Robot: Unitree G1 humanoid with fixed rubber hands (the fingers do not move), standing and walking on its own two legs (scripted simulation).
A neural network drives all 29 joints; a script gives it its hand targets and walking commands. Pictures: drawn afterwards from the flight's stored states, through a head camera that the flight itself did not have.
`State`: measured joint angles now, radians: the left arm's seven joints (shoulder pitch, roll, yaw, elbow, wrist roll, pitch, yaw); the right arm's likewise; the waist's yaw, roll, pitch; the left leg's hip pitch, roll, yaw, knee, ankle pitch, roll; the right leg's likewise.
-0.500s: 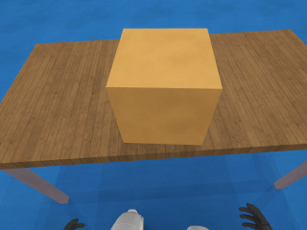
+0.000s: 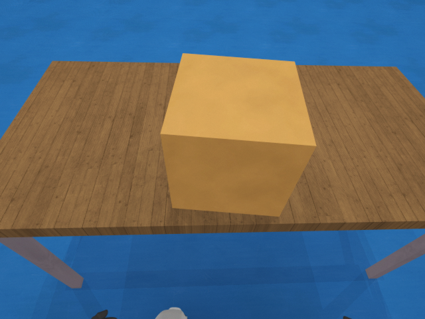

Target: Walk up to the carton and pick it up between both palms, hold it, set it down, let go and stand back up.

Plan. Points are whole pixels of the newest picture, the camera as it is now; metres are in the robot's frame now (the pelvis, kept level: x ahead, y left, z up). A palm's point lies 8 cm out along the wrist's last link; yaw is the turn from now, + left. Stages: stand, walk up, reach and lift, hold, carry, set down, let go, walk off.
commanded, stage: walk up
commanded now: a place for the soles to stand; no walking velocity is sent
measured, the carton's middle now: (231, 136) +0.50 -0.03 +0.03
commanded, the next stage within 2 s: reach and lift in 1.02 s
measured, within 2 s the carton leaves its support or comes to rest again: neither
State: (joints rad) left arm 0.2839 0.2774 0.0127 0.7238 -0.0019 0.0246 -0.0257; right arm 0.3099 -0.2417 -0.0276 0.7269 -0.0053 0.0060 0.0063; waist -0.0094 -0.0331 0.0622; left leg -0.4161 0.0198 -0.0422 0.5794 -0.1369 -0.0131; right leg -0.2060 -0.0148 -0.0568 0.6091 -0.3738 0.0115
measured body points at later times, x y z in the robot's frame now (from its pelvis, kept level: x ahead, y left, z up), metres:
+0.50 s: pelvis +0.03 +0.00 -0.01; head +0.04 +0.01 +0.44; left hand +0.11 +0.27 -0.12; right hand +0.16 -0.24 -0.11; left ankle +0.11 +0.12 -0.72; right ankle -0.03 -0.13 -0.72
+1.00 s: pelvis +0.02 +0.00 -0.01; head +0.04 +0.01 +0.44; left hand +0.06 +0.28 -0.13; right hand +0.16 -0.24 -0.12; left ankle +0.11 +0.12 -0.72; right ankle -0.03 -0.13 -0.72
